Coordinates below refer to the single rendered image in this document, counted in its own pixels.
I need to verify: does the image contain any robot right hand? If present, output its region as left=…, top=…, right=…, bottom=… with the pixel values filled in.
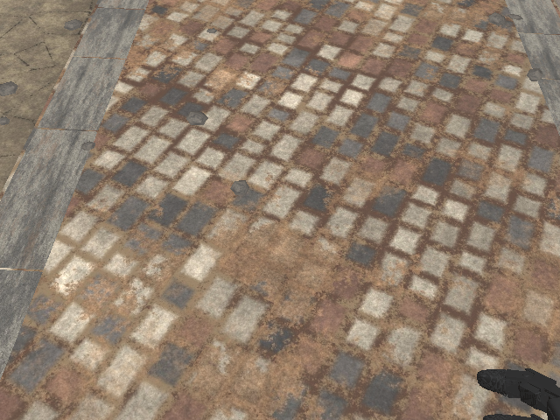
left=477, top=368, right=560, bottom=420

